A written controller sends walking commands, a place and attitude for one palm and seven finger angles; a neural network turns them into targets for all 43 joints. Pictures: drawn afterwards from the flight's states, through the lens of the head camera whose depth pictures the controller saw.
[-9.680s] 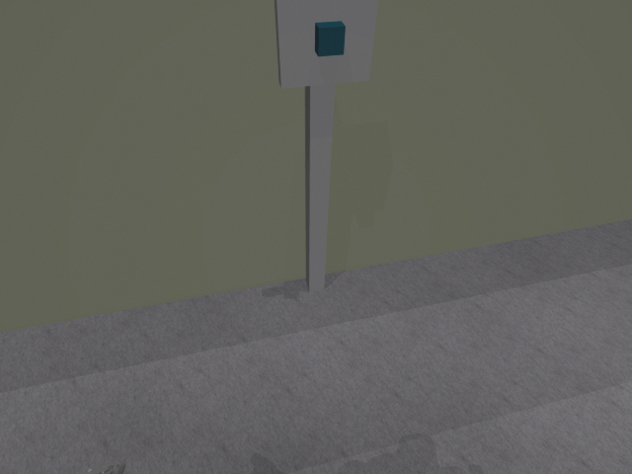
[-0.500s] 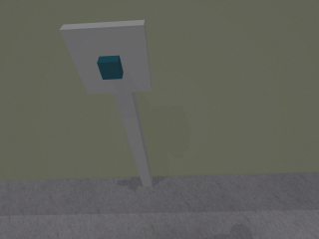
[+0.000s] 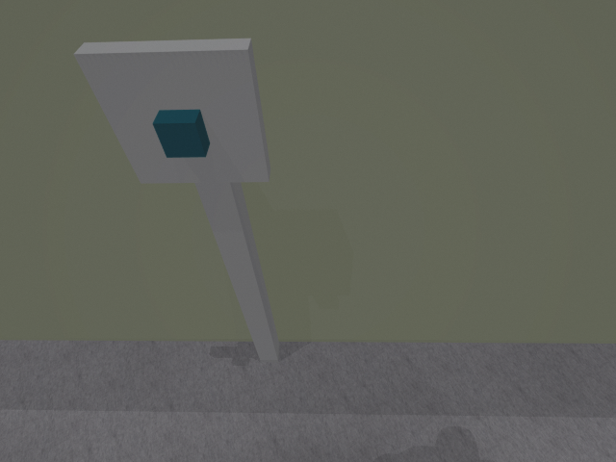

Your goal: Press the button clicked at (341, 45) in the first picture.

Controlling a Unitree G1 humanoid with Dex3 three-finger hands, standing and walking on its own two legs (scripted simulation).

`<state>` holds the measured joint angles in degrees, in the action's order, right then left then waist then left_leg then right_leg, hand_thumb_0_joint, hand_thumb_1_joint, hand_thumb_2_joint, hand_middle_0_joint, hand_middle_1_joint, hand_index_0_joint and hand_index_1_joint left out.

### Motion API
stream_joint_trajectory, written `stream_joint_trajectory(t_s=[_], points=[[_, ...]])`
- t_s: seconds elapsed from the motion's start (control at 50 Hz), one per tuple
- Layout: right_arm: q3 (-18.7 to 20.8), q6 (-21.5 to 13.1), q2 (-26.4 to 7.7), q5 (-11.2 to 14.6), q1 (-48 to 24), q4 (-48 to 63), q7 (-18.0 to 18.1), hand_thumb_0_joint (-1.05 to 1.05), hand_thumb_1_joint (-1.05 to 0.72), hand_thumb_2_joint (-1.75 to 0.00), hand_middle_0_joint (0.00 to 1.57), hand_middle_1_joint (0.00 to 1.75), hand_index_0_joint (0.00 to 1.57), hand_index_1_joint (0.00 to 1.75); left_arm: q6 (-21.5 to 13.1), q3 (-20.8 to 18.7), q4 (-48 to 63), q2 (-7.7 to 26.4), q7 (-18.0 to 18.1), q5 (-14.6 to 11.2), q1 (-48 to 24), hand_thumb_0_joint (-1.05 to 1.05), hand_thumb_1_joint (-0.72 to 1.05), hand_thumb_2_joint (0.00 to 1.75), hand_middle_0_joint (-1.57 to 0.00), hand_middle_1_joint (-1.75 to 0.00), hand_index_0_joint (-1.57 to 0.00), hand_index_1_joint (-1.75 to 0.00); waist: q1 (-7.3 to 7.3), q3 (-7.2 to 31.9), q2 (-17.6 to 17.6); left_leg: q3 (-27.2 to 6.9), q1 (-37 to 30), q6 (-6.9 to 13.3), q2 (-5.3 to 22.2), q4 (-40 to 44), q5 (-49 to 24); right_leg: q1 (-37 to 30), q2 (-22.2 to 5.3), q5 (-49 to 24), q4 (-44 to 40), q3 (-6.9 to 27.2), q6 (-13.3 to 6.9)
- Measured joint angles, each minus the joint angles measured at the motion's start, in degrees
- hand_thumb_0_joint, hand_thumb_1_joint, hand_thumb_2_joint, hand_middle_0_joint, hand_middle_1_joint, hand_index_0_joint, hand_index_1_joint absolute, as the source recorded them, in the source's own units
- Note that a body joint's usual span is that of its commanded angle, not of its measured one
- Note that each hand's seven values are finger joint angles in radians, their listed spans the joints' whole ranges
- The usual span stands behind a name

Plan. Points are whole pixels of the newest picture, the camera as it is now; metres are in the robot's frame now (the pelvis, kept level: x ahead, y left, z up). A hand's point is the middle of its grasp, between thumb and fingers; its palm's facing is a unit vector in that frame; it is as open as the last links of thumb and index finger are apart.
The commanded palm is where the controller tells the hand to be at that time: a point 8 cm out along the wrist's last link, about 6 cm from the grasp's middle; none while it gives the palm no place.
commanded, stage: raise the hand and make a fist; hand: left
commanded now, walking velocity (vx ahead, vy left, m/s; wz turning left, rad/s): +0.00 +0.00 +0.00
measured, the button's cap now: (183, 132) +0.48 +0.19 +0.18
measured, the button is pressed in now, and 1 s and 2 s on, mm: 0 0 0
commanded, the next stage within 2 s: aim a knuckle at the button in 1.96 s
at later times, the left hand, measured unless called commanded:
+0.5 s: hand out of the picture +0.13 +0.20 +0.00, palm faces +0.13 -0.99 -0.03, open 4.5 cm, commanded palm +0.11 +0.25 +0.01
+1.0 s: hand (96, 399) +0.17 +0.23 +0.08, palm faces +0.05 -1.00 -0.07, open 3.1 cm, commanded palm +0.14 +0.28 +0.09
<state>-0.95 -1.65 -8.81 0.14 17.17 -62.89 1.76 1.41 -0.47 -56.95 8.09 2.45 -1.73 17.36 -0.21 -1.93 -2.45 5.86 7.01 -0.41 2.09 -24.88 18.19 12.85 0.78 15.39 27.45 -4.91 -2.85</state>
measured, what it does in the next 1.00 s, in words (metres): shifts its weight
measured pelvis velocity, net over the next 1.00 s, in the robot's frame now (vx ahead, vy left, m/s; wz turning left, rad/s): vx -0.04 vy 0.04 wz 0.01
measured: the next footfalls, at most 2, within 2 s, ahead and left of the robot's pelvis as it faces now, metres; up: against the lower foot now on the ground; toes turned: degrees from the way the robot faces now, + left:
none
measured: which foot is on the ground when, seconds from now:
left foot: down 0.00-1.00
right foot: down 0.00-1.00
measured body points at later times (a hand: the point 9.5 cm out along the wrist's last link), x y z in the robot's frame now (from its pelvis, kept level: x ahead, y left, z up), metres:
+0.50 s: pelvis -0.05 +0.00 -0.05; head -0.02 +0.01 +0.40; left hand +0.11 +0.25 +0.00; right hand +0.20 -0.22 -0.07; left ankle -0.06 +0.13 -0.74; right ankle -0.01 -0.08 -0.74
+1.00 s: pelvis -0.04 +0.04 -0.03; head -0.04 +0.04 +0.42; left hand +0.16 +0.28 +0.08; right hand +0.13 -0.20 -0.09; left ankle -0.06 +0.13 -0.74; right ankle -0.01 -0.08 -0.74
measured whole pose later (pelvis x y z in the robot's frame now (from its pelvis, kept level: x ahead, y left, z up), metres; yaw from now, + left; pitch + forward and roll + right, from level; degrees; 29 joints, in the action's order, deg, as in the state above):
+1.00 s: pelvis -0.04 +0.04 -0.03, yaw +0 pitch +3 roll -2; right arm -1.6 -18.7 -15.6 1.8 16.5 -34.0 3.0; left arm -8.1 -9.7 15.3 13.5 -10.3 -14.0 24.3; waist 1.0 3.6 -1.8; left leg 1.1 22.0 2.6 -0.9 -44.0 24.9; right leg 25.1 -1.5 18.5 41.0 -4.4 0.2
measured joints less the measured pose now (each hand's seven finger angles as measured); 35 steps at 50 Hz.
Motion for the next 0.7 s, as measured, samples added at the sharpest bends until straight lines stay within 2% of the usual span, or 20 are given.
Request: stream_joint_trajectory(t_s=[0.02,0.04,0.08,0.12,0.18,0.24,0.26,0.28,0.3,0.34,0.42,0.46,0.5,0.54,0.58,0.64,0.7], points=[[-0.04,-2.11,-0.57,0.18,1.13,2.62,1.04,0.01,-0.92,-0.90,0.20,0.29,0.20,0.30,0.46,-0.49,10.43,0.32,0.36,-1.46,3.43,0.02,0.95,0.90,-0.20,-0.31,-0.21,-0.31,0.59,0.11,0.21,-0.07,0.13,-0.33,0.04,-0.10,0.35,0.51,0.05,0.29,0.73,0.10,-0.18],[0.38,-4.76,-1.40,0.65,2.17,5.02,1.86,0.01,-0.92,-0.90,0.20,0.29,0.20,0.30,-0.64,-0.31,19.85,0.54,1.30,-2.81,6.26,0.02,0.95,0.90,-0.21,-0.31,-0.21,-0.31,0.93,0.59,0.17,-0.26,0.48,-0.61,-0.10,-0.35,0.39,0.91,-0.13,0.67,1.35,-0.03,-0.30],[1.30,-9.10,-3.62,1.57,2.34,8.97,2.78,0.02,-0.93,-0.90,0.20,0.29,0.20,0.30,-3.39,-0.48,33.98,0.29,2.29,-5.36,8.57,0.02,0.95,0.90,-0.23,-0.33,-0.23,-0.33,0.46,1.63,-0.46,-1.38,2.11,-0.43,-0.49,-1.94,0.61,1.83,-0.76,1.35,2.53,-1.05,-0.23],[2.50,-11.66,-5.65,1.21,0.49,12.91,2.84,0.02,-0.93,-0.90,0.20,0.29,0.20,0.30,-7.98,-2.30,42.52,0.01,0.78,-7.06,7.34,0.02,0.95,0.90,-0.25,-0.36,-0.25,-0.36,-0.44,3.25,-0.53,-2.31,5.71,-0.16,-0.84,-4.95,1.29,4.85,-1.44,2.19,5.07,-1.92,-0.12],[4.33,-13.69,-7.52,0.77,-3.78,19.25,1.64,0.02,-0.92,-0.90,0.20,0.29,0.20,0.30,-18.35,-5.88,47.84,0.07,-5.26,-9.73,3.92,0.02,0.93,0.90,-0.30,-0.41,-0.30,-0.41,-0.70,6.21,0.78,-2.22,12.44,-0.33,-0.94,-10.81,3.08,11.85,-1.94,3.93,11.05,-1.56,-0.39],[5.52,-14.46,-8.62,0.80,-8.50,25.52,-0.47,0.01,-0.92,-0.90,0.20,0.29,0.20,0.29,-29.50,-8.04,49.72,0.41,-14.57,-12.34,3.41,0.01,0.93,0.90,-0.36,-0.49,-0.37,-0.49,-0.03,8.18,2.70,-3.40,19.24,-0.66,-1.20,-17.98,4.73,19.23,-1.62,6.03,18.11,-0.15,-0.78],[5.77,-14.30,-8.94,1.03,-9.74,27.60,-1.01,0.01,-0.92,-0.90,0.20,0.29,0.20,0.29,-31.57,-8.29,50.19,0.65,-17.51,-12.85,4.02,0.01,0.92,0.90,-0.39,-0.51,-0.39,-0.51,0.27,8.54,3.21,-3.50,21.01,-0.66,-1.22,-20.26,6.15,21.15,-1.47,6.70,20.19,0.26,-0.93],[5.94,-13.91,-9.23,1.32,-10.71,29.68,-1.30,0.01,-0.92,-0.90,0.20,0.29,0.20,0.29,-32.20,-8.31,50.81,0.90,-19.87,-13.27,4.96,0.00,0.92,0.90,-0.41,-0.54,-0.42,-0.54,0.58,8.77,3.56,-3.67,22.34,-0.64,-1.27,-22.03,7.61,22.66,-1.36,7.29,21.92,0.53,-1.04],[6.04,-13.34,-9.46,1.62,-11.41,31.69,-1.34,0.01,-0.92,-0.90,0.20,0.29,0.20,0.29,-31.59,-8.20,51.61,1.12,-21.52,-13.68,6.17,0.00,0.92,0.90,-0.44,-0.56,-0.44,-0.57,0.88,8.88,3.80,-4.00,23.37,-0.91,-1.40,-23.37,8.46,23.76,-1.30,7.76,23.27,0.65,-1.11],[5.92,-12.12,-9.51,2.09,-12.07,35.07,-0.86,0.01,-0.91,-0.90,0.20,0.29,0.20,0.29,-28.51,-7.87,53.33,1.40,-22.51,-14.32,9.00,0.00,0.91,0.90,-0.49,-0.62,-0.50,-0.62,1.44,8.93,4.15,-4.48,24.82,-0.90,-1.55,-25.46,9.20,24.96,-1.33,8.37,24.94,0.55,-1.01],[4.99,-11.11,-8.12,1.89,-10.78,38.42,0.27,0.01,-0.91,-0.90,0.20,0.29,0.20,0.29,-24.28,-7.80,56.15,1.27,-18.01,-13.02,12.67,0.01,0.90,0.90,-0.60,-0.74,-0.61,-0.74,2.47,8.37,3.97,-6.10,26.27,-0.72,-1.41,-27.97,9.88,24.95,-1.34,8.50,25.44,-1.00,-0.86],[3.63,-11.15,-7.01,1.41,-9.48,38.33,0.52,0.01,-0.91,-0.90,0.20,0.29,0.20,0.29,-24.23,-7.76,58.33,1.50,-15.64,-11.94,13.09,0.01,0.90,0.90,-0.66,-0.80,-0.66,-0.80,2.85,7.89,3.69,-6.94,26.65,-0.51,-1.32,-28.91,10.10,24.55,-1.30,8.33,25.26,-1.83,-0.77],[1.84,-11.34,-5.74,1.14,-8.14,37.13,0.59,0.01,-0.91,-0.90,0.20,0.29,0.20,0.30,-24.96,-7.52,60.23,2.11,-14.80,-11.34,12.14,0.01,0.90,0.90,-0.71,-0.86,-0.71,-0.86,3.00,7.38,3.26,-7.62,26.84,-0.37,-1.25,-29.66,10.25,24.06,-1.25,8.11,25.02,-2.50,-0.64],[-0.04,-11.53,-4.44,1.10,-6.89,35.29,0.60,0.01,-0.91,-0.90,0.20,0.29,0.20,0.30,-24.99,-7.13,61.46,2.93,-15.25,-11.26,10.05,0.01,0.90,0.90,-0.76,-0.92,-0.77,-0.92,2.88,6.80,2.54,-8.04,26.66,-0.19,-1.22,-30.00,10.24,23.34,-1.21,7.76,24.51,-2.91,-0.43],[-1.74,-11.55,-3.13,1.31,-5.59,33.32,0.63,0.01,-0.91,-0.90,0.20,0.29,0.20,0.30,-23.51,-6.87,61.95,3.90,-16.34,-11.56,7.59,0.01,0.90,0.90,-0.82,-0.98,-0.82,-0.98,2.50,6.35,1.83,-7.99,26.05,0.05,-1.24,-29.63,9.97,22.51,-1.19,7.18,23.63,-2.87,-0.16],[-3.45,-11.62,-1.55,1.73,-3.31,30.91,0.85,0.01,-0.90,-0.90,0.20,0.29,0.20,0.30,-19.13,-7.13,61.85,5.01,-17.38,-12.43,4.97,0.01,0.90,0.90,-0.90,-1.07,-0.90,-1.07,1.53,6.17,1.02,-7.21,24.42,0.59,-1.36,-27.74,9.14,21.04,-1.19,6.02,21.61,-2.10,0.44],[-3.92,-12.30,-1.03,1.82,-1.02,29.56,0.92,0.01,-0.90,-0.90,0.20,0.30,0.21,0.30,-14.77,-8.11,62.60,5.31,-16.55,-13.08,4.67,0.01,0.90,0.90,-0.98,-1.16,-0.99,-1.16,0.45,6.16,0.61,-6.06,22.35,1.20,-1.56,-25.17,8.16,19.43,-1.24,4.83,19.33,-0.95,1.06]])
